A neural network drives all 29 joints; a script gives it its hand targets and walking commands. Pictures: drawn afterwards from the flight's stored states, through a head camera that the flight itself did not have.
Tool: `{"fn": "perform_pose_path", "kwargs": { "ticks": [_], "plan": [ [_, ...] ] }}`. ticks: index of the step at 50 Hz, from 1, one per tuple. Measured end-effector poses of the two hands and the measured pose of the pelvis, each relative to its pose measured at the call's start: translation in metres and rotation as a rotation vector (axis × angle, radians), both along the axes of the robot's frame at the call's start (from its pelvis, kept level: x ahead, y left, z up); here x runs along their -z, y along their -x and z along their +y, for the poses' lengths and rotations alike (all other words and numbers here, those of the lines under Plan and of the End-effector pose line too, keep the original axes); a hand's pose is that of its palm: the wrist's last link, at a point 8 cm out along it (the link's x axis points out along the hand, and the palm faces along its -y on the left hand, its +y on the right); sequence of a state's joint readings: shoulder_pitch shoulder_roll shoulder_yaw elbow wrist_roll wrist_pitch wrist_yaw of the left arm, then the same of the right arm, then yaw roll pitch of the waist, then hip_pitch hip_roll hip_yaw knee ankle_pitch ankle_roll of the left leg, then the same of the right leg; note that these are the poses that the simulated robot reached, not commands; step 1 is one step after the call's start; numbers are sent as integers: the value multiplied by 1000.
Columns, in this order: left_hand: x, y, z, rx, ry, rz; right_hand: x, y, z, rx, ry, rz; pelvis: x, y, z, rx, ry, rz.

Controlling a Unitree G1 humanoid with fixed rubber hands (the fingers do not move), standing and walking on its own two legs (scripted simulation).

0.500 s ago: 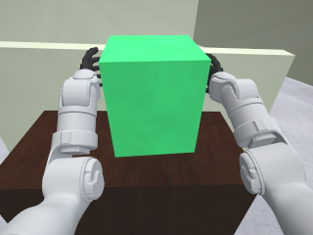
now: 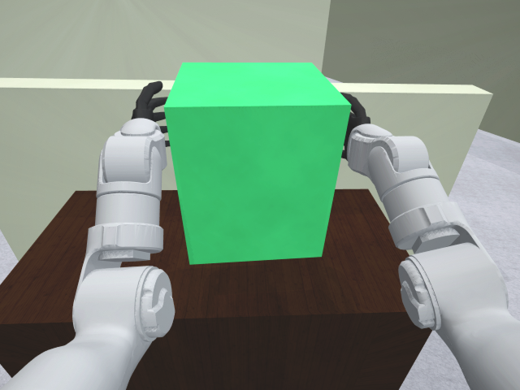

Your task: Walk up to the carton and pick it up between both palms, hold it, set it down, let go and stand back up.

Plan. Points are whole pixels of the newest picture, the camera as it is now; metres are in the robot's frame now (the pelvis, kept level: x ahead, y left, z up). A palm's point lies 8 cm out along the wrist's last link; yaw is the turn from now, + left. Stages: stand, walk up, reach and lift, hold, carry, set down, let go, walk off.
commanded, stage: hold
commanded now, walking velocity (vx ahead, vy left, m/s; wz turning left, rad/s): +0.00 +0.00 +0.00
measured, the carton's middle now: (252, 160) +0.40 +0.01 +0.24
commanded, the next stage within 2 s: none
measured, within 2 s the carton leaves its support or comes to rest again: neither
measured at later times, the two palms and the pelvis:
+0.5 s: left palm (154, 132) +0.37 +0.15 +0.30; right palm (363, 141) +0.37 -0.15 +0.29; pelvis +0.00 -0.01 +0.00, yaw -1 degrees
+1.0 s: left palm (151, 132) +0.37 +0.16 +0.30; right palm (361, 135) +0.37 -0.14 +0.30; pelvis -0.01 -0.01 +0.00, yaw +0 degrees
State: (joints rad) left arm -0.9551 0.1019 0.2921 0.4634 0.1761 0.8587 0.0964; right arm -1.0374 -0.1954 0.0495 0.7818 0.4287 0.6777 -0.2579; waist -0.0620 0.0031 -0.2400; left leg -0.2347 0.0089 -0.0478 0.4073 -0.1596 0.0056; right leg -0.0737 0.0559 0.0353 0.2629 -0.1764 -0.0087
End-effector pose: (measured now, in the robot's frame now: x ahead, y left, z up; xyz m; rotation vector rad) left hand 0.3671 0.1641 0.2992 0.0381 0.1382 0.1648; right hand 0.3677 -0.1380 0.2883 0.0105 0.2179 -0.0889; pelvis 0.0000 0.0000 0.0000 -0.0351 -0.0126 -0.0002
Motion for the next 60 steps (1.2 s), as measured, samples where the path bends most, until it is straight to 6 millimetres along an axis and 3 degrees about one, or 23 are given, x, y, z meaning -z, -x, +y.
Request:
{"fn": "perform_pose_path", "kwargs": {
  "ticks": [20, 30, 45, 60],
  "plan": [
    [1, -5, -13, 22, 18, 3, -1, -1, -12, 12, 5, 5, 0, -1, -5, 14, -3, 2],
    [-2, 1, -9, 15, 26, -6, 3, 4, -8, 2, 11, -1, 1, -1, -8, 8, -1, -7],
    [-4, 1, -6, 21, 27, 0, -10, 4, -6, 17, -8, 5, 1, 6, -8, 8, -2, -9],
    [1, 0, -5, 12, 23, -3, 0, 2, -4, 8, 7, 4, 1, 5, -4, 10, 0, 8]
  ]
}}
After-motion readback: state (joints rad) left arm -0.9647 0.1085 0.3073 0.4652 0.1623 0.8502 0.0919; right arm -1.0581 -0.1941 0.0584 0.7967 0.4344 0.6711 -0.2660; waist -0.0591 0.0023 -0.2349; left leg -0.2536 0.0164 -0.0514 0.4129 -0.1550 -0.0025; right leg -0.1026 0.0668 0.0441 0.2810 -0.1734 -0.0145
